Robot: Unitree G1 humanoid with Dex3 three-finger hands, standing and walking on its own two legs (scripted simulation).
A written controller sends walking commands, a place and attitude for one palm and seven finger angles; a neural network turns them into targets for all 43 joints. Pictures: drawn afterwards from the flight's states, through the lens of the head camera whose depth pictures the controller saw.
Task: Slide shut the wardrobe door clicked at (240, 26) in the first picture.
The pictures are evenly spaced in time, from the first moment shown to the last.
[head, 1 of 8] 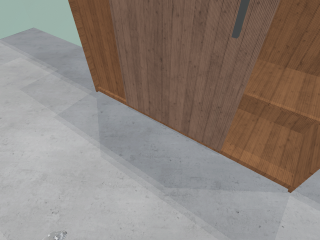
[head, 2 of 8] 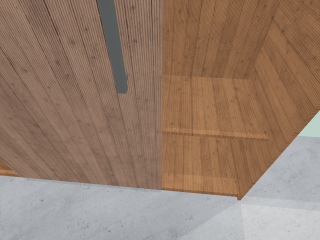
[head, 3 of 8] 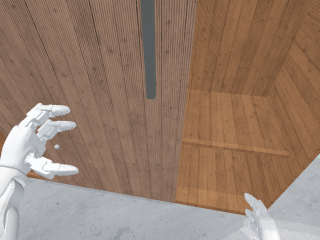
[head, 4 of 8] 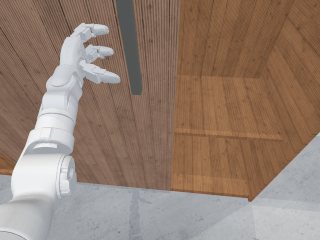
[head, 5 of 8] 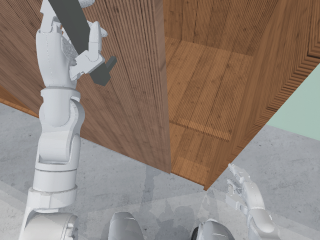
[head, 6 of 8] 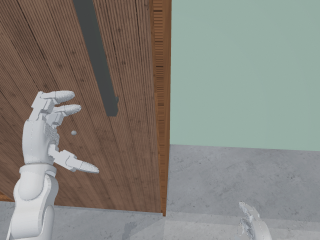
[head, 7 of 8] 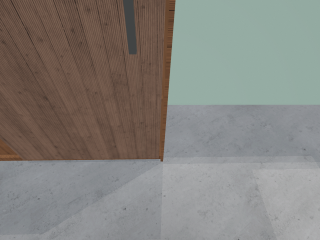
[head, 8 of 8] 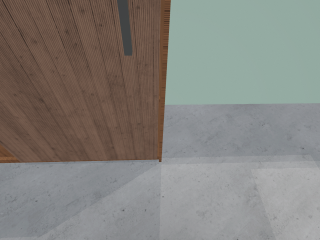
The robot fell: no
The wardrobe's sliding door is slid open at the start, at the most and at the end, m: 0.48 0.48 0.01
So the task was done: yes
